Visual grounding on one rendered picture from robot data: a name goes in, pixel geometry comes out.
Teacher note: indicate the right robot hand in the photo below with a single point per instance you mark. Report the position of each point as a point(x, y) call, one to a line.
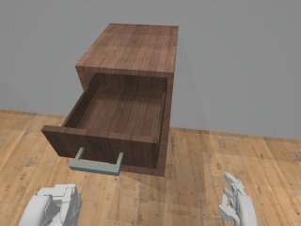
point(241, 211)

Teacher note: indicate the left robot hand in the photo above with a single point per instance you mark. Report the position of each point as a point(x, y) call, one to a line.
point(58, 204)

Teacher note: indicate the cabinet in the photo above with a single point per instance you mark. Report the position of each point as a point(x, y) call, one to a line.
point(136, 49)

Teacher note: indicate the drawer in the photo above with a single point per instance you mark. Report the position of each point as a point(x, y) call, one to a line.
point(116, 113)

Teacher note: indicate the handle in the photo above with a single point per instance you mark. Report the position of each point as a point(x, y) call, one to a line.
point(95, 167)

